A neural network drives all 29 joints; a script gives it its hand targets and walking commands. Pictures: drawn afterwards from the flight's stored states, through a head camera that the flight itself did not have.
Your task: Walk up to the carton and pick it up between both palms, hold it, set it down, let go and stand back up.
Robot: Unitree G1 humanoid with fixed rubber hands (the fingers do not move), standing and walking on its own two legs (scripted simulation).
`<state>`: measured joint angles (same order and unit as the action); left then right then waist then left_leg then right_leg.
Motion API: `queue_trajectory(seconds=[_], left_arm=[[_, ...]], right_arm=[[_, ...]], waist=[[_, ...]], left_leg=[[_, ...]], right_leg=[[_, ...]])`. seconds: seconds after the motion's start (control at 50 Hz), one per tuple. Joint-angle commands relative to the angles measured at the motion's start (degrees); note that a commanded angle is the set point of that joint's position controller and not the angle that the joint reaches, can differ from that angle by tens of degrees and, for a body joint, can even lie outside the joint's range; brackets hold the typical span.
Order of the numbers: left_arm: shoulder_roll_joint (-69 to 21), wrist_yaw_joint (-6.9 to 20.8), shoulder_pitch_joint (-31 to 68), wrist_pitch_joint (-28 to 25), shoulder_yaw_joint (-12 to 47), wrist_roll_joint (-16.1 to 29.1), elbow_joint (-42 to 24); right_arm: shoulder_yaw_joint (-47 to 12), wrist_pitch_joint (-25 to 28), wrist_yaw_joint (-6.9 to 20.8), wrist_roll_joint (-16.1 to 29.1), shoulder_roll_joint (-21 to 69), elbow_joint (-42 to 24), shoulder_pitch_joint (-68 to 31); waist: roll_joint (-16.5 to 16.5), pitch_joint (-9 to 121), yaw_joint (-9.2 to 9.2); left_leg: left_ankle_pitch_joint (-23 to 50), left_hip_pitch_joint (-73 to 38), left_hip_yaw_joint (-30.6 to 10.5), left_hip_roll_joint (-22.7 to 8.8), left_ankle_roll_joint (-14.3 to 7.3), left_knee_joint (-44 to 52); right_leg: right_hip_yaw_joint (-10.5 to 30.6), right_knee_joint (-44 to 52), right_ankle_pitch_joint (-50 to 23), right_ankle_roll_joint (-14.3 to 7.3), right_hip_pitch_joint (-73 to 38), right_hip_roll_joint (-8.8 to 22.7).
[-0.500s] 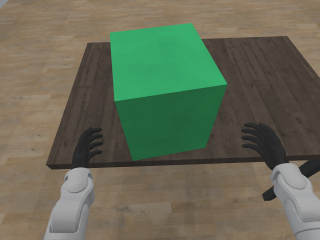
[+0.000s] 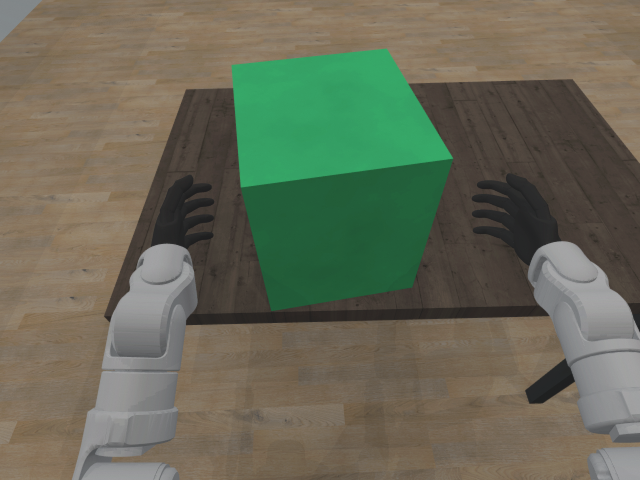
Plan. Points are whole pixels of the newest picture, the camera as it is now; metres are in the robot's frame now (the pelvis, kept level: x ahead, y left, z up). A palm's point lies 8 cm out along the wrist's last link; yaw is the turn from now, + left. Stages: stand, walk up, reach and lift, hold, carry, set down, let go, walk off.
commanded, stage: reach and lift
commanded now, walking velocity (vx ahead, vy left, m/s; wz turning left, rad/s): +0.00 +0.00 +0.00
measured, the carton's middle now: (327, 183) +0.54 +0.02 +0.04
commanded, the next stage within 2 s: none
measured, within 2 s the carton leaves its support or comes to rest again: neither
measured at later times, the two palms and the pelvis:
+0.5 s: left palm (166, 192) +0.40 +0.20 +0.16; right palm (527, 168) +0.44 -0.22 +0.15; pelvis +0.02 +0.00 +0.00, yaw +0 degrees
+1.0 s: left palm (170, 141) +0.45 +0.20 +0.19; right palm (503, 108) +0.50 -0.20 +0.20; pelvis +0.03 +0.00 +0.00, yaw +0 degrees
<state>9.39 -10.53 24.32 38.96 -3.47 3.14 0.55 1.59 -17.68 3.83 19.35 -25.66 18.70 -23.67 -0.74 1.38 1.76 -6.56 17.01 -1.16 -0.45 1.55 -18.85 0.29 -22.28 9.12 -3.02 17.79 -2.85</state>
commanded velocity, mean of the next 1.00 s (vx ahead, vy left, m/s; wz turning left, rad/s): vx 0.00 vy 0.00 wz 0.00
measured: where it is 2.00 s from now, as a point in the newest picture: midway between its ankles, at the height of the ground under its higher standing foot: outside the picture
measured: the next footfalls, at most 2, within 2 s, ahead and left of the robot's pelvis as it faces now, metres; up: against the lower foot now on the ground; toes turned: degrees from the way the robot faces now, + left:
none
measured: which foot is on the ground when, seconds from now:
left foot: down 0.00-1.00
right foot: down 0.00-1.00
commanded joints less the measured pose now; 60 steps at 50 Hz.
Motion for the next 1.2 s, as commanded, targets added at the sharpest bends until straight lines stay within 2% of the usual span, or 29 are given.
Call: queue_trajectory(seconds=[0.0, 0.04, 0.08, 0.12, 0.18, 0.24, 0.26, 0.28, 0.34, 0.38, 0.42, 0.46, 0.48, 0.56, 0.6, 0.64, 0.72, 0.78, 0.84, 0.86, 0.88, 0.9, 0.94, 0.96, 0.98, 1.02, 1.04, 1.1, 1.18], left_arm=[[6.78, -3.07, 28.34, -1.40, -6.60, 7.72, -5.72], [6.11, -3.11, 27.52, -0.69, -6.50, 6.94, -6.32], [6.62, -2.63, 28.77, 0.13, -7.51, 5.89, -5.10], [6.41, -2.13, 29.05, 1.00, -7.85, 5.33, -4.49], [6.55, -1.09, 29.12, 1.75, -8.71, 5.61, -5.84], [6.88, -0.13, 28.86, 2.04, -9.56, 4.76, -7.80], [7.80, 0.03, 30.54, 2.08, -10.35, 4.73, -8.01], [7.92, 0.18, 31.41, 1.79, -10.33, 5.12, -10.73], [9.01, 0.48, 33.33, 1.71, -10.90, 5.12, -12.00], [10.03, 0.42, 36.01, 1.57, -10.91, 5.56, -11.45], [9.54, 0.63, 37.22, 1.27, -10.08, 5.80, -6.52], [11.21, 0.46, 39.79, 1.07, -10.60, 5.65, -2.65], [11.16, 0.27, 41.56, 0.54, -9.97, 5.93, -3.37], [11.79, -0.41, 44.87, 0.16, -9.07, 6.03, 5.03], [11.45, -0.56, 46.84, -0.19, -8.30, 6.08, 10.25], [12.98, -0.77, 50.11, -1.38, -8.69, 6.21, 15.34], [14.16, -1.81, 54.75, -3.75, -7.22, 6.36, 20.35], [14.51, -2.05, 57.53, -5.59, -6.61, 6.86, 22.40], [15.43, -2.60, 61.52, -7.21, -6.08, 7.34, 22.52], [15.19, -2.61, 62.05, -7.52, -4.83, 8.22, 22.19], [15.58, -2.65, 63.20, -7.72, -4.60, 8.63, 23.75], [14.38, -2.65, 63.93, -8.11, -4.33, 8.32, 24.25], [15.81, -2.59, 65.65, -8.24, -4.47, 8.39, 26.83], [16.31, -2.56, 64.99, -8.40, -4.63, 8.26, 26.73], [16.02, -2.71, 65.70, -8.34, -4.61, 8.13, 24.69], [16.11, -2.54, 65.79, -8.39, -4.37, 8.06, 25.23], [16.19, -2.37, 66.44, -8.54, -4.59, 8.18, 27.77], [16.41, -1.97, 65.59, -7.94, -5.39, 7.51, 30.36], [16.23, -1.32, 63.92, -7.91, -5.65, 6.47, 31.79]], right_arm=[[4.69, 0.96, 1.19, 3.89, -15.76, -2.98, -32.83], [4.49, 0.92, 0.93, 4.14, -16.38, -1.02, -31.78], [3.06, 0.48, 0.74, 4.54, -17.14, 1.16, -34.16], [2.30, 0.28, 0.53, 5.23, -17.44, 3.79, -34.78], [0.61, 0.46, -0.20, 6.50, -17.36, 1.14, -37.92], [-0.12, 0.94, -0.82, 7.34, -17.46, 0.15, -37.48], [-0.60, 1.00, -0.82, 7.72, -17.98, -0.56, -40.36], [-0.44, 1.38, -0.96, 7.89, -18.51, -1.74, -40.28], [-0.87, 1.40, -1.34, 8.75, -19.50, -2.72, -42.64], [-0.16, 1.43, -1.61, 8.61, -20.06, -1.36, -44.68], [0.31, 0.94, -1.52, 8.31, -19.46, 1.63, -46.64], [-0.35, 0.31, -1.01, 8.45, -19.80, 5.37, -48.92], [0.26, 0.59, -0.86, 8.49, -20.29, 4.84, -50.46], [-1.15, -0.50, 0.09, 8.22, -20.07, 12.97, -54.56], [-1.63, -0.62, 0.35, 8.07, -18.64, 16.25, -57.34], [-3.61, -0.95, 0.83, 7.79, -17.58, 17.70, -60.96], [-3.77, -0.46, 1.33, 7.13, -16.62, 22.99, -64.61], [-4.46, 0.26, 1.40, 7.01, -15.66, 25.20, -66.39], [-3.38, 1.28, 1.22, 6.24, -16.37, 25.56, -69.66], [-2.84, 1.59, 1.01, 6.24, -15.72, 26.69, -69.17], [-3.15, 1.72, 1.15, 6.09, -16.52, 27.21, -71.27], [-2.99, 1.71, 1.36, 6.25, -16.07, 28.62, -71.36], [-2.83, 1.61, 1.02, 5.86, -16.51, 30.37, -73.16], [-2.81, 2.10, 0.93, 5.52, -16.99, 29.66, -73.33], [-2.60, 2.19, 0.84, 6.05, -17.42, 29.21, -73.63], [-3.41, 2.37, 0.72, 6.35, -17.06, 30.03, -74.20], [-3.92, 2.44, 0.68, 6.47, -16.47, 31.33, -75.48], [-5.65, 2.16, 0.41, 7.40, -15.80, 31.98, -75.96], [-6.14, 2.33, 0.65, 7.34, -15.84, 34.13, -75.12]], waist=[[-4.12, 26.56, 2.38], [-3.24, 28.73, 2.28], [-4.92, 28.66, 2.14], [-3.01, 28.37, 1.99], [-4.61, 30.95, 2.64], [-4.23, 33.26, 2.32], [-4.74, 34.45, 2.98], [-4.42, 36.80, 2.24], [-4.01, 38.41, 2.90], [-3.56, 39.44, 2.19], [-3.76, 36.98, 2.04], [-3.52, 35.90, 2.95], [-2.64, 37.43, 2.60], [-2.42, 34.13, 3.92], [-2.76, 33.04, 4.44], [-5.07, 32.73, 5.96], [-4.53, 33.23, 6.35], [-4.61, 34.70, 6.64], [-5.10, 38.82, 5.84], [-4.69, 40.06, 4.58], [-5.66, 40.24, 4.83], [-4.15, 40.44, 4.96], [-4.76, 40.82, 4.75], [-5.85, 42.35, 4.81], [-4.48, 43.35, 4.79], [-4.50, 44.04, 5.05], [-5.73, 42.90, 5.36], [-5.50, 41.77, 6.24], [-5.67, 41.01, 5.96]], left_leg=[[-3.41, -7.56, 1.87, -1.00, -1.87, 2.16], [1.71, -9.29, 2.17, -0.95, -1.57, 1.68], [3.71, -9.51, 2.32, -0.84, -1.59, 1.18], [6.01, -10.26, 2.63, -0.55, -1.24, 0.76], [10.90, -10.00, 2.78, 0.26, -1.18, -0.27], [14.93, -9.72, 3.02, 1.11, -1.02, -0.77], [14.38, -9.12, 2.52, 0.96, -1.00, -0.73], [16.01, -9.16, 2.78, 1.04, -0.62, -1.09], [16.93, -8.00, 3.11, 1.07, -0.17, -1.03], [15.34, -6.52, 2.88, 1.26, -0.03, -0.89], [13.09, -5.30, 2.77, 0.97, -0.38, -0.54], [10.36, -2.96, 3.09, 0.75, -0.61, -0.28], [10.06, -2.86, 3.07, 0.64, -0.56, -0.18], [6.51, -2.44, 3.05, -0.19, -0.68, 0.10], [5.67, -1.06, 3.04, -0.20, -1.07, 0.05], [3.12, 2.05, 3.15, -0.16, -1.59, 0.36], [1.42, 3.71, 3.23, -0.37, -1.30, 0.02], [2.64, 5.84, 3.28, -0.11, -1.06, -0.51], [3.74, 6.18, 3.12, -0.27, -0.82, -1.22], [4.33, 5.79, 3.19, -0.10, -0.51, -1.60], [4.85, 6.53, 3.40, -0.12, -0.64, -1.67], [5.52, 6.09, 3.32, -0.08, -0.34, -1.76], [6.13, 7.07, 3.59, -0.04, -0.35, -2.12], [7.27, 7.39, 3.49, 0.00, -0.41, -2.37], [9.11, 6.18, 3.36, -0.15, 0.21, -2.63], [10.22, 5.27, 3.47, -0.06, 0.43, -3.09], [9.91, 6.70, 3.46, -0.05, 0.06, -3.08], [10.66, 8.23, 3.27, 0.21, 0.15, -2.77], [12.89, 7.68, 3.33, 0.30, 0.56, -2.67]], right_leg=[[4.33, 4.30, 0.27, 3.01, -9.65, 2.24], [3.19, 2.87, -7.38, 2.94, -11.12, 1.12], [2.84, 2.44, -12.12, 3.24, -12.78, 0.61], [2.54, 2.04, -16.42, 3.44, -14.06, 0.60], [2.61, 0.74, -27.06, 4.12, -17.11, 0.29], [3.12, -0.83, -37.81, 5.37, -20.47, 0.84], [3.15, -1.30, -38.53, 5.44, -20.98, 0.96], [2.75, -1.76, -41.61, 5.81, -21.81, 0.78], [2.79, -2.65, -47.00, 6.35, -22.98, 1.13], [2.70, -2.90, -47.55, 6.66, -22.67, 1.33], [2.76, -2.59, -44.67, 6.38, -20.60, 1.51], [2.70, -2.26, -39.44, 5.92, -19.88, 1.36], [2.72, -2.18, -37.76, 5.61, -19.73, 1.31], [2.31, -0.68, -27.62, 4.70, -15.51, 1.02], [2.62, -0.36, -25.58, 4.32, -15.21, 1.26], [3.59, -0.31, -23.07, 4.66, -16.18, 1.57], [3.61, -0.61, -19.68, 4.43, -14.87, 1.50], [3.70, -1.30, -23.22, 4.34, -17.56, 1.70], [3.05, -1.91, -25.75, 4.48, -17.48, 1.35], [2.61, -1.95, -27.37, 4.49, -17.29, 1.20], [2.32, -2.30, -29.67, 4.53, -17.17, 1.12], [2.27, -2.21, -28.97, 4.26, -16.77, 1.20], [2.05, -2.58, -31.25, 4.54, -16.29, 1.00], [2.14, -2.74, -33.55, 4.63, -17.50, 1.04], [1.82, -3.28, -36.05, 4.67, -17.85, 0.96], [1.57, -3.19, -38.61, 5.01, -17.94, 0.89], [1.78, -3.52, -39.67, 5.14, -18.30, 1.15], [2.30, -4.18, -45.45, 5.83, -21.28, 1.79], [1.40, -4.55, -49.98, 6.12, -22.72, 1.59]])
